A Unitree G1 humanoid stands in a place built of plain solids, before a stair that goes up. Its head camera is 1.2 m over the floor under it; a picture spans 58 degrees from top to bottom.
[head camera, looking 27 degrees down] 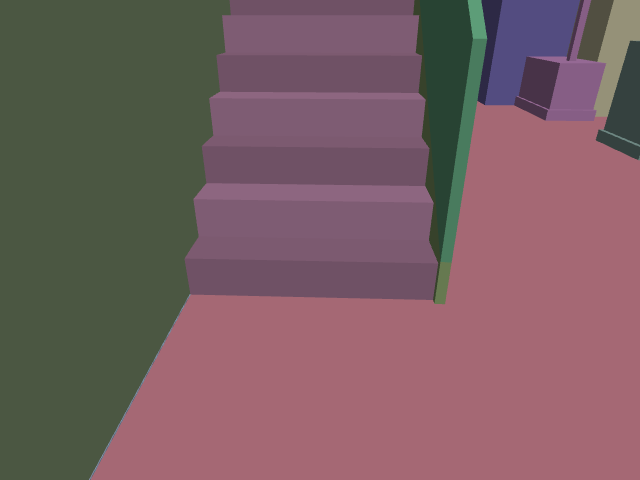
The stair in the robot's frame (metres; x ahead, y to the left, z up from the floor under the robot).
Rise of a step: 0.20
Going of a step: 0.24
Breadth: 1.18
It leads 2 degrees to the right of straight ahead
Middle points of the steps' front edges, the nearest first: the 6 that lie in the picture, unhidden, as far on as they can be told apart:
1.74 0.05 0.21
1.98 0.04 0.41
2.21 0.03 0.61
2.45 0.02 0.82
2.68 0.01 1.02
2.92 0.00 1.22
